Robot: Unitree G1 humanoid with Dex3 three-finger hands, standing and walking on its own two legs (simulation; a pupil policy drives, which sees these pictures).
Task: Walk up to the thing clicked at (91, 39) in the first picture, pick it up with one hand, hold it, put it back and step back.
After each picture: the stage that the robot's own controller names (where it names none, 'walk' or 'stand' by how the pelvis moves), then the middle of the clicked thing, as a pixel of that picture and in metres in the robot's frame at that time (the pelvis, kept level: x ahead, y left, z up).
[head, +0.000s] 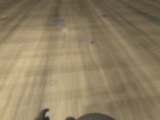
stand; (90, 41) +1.84 +0.01 -0.72
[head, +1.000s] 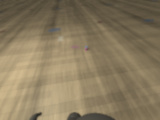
walk; (86, 48) +1.72 +0.24 -0.71
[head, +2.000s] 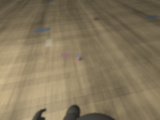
walk; (78, 58) +1.16 +0.30 -0.72
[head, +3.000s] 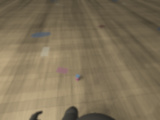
walk; (77, 77) +0.73 +0.20 -0.71
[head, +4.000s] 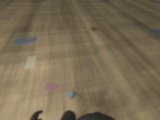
walk; (70, 95) +0.42 +0.19 -0.70
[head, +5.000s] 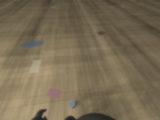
stand; (72, 105) +0.32 +0.17 -0.72
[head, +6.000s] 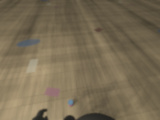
stand; (70, 103) +0.32 +0.19 -0.72
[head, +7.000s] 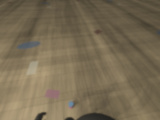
stand; (71, 105) +0.31 +0.19 -0.73
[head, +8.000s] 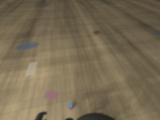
stand; (70, 106) +0.31 +0.20 -0.73
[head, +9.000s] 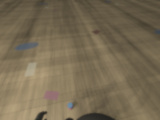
stand; (70, 106) +0.30 +0.20 -0.73
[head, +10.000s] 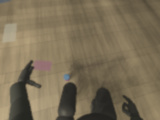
go down; (67, 77) +0.36 +0.20 -0.47
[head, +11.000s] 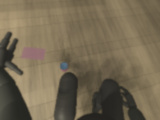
go down; (64, 67) +0.39 +0.23 -0.32
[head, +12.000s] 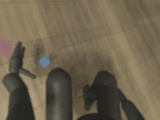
close in; (44, 63) +0.37 +0.26 -0.23
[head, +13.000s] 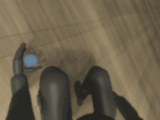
close; (30, 62) +0.37 +0.26 -0.22
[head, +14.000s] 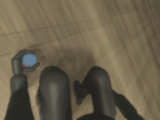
close; (28, 61) +0.36 +0.27 -0.22
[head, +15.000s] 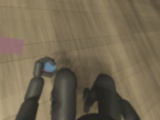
lift; (49, 67) +0.31 +0.26 -0.14
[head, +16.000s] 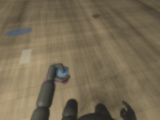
lift; (63, 75) +0.32 +0.18 +0.02
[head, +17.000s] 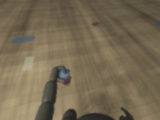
hold; (65, 77) +0.32 +0.17 +0.00
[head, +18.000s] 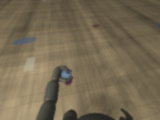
hold; (67, 77) +0.32 +0.17 +0.00
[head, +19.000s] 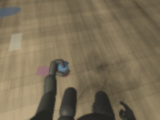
crouch; (64, 69) +0.37 +0.18 -0.07
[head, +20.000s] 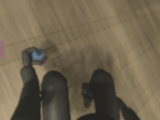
lower; (39, 58) +0.40 +0.26 -0.19
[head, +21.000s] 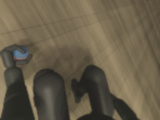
lower; (21, 56) +0.41 +0.28 -0.22
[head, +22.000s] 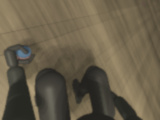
lower; (24, 55) +0.40 +0.28 -0.22
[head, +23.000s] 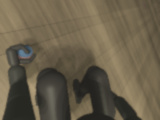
lower; (25, 55) +0.40 +0.28 -0.22
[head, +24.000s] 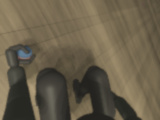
loosen; (25, 56) +0.40 +0.28 -0.22
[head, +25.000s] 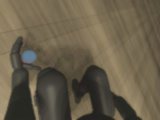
withdraw; (28, 58) +0.39 +0.25 -0.23
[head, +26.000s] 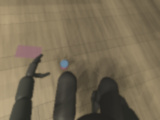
walk; (64, 65) +0.41 +0.21 -0.30
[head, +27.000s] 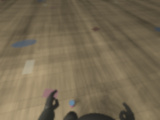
stand; (72, 104) +0.33 +0.16 -0.65
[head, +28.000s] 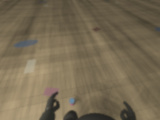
stand; (72, 102) +0.35 +0.18 -0.67
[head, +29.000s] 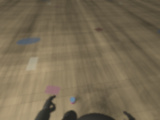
stand; (72, 100) +0.35 +0.17 -0.68
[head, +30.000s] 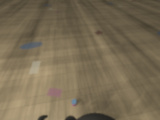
walk; (74, 102) +0.36 +0.17 -0.72
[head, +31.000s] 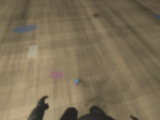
walk; (75, 82) +0.50 +0.14 -0.70
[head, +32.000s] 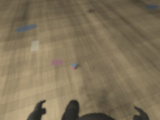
walk; (74, 66) +0.77 +0.27 -0.69
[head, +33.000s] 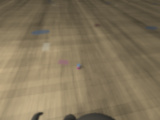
stand; (78, 66) +0.99 +0.20 -0.71
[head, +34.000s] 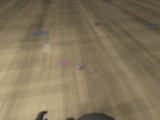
stand; (79, 67) +0.98 +0.19 -0.73
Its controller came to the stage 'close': yes
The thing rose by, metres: 0.71
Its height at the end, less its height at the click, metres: +0.00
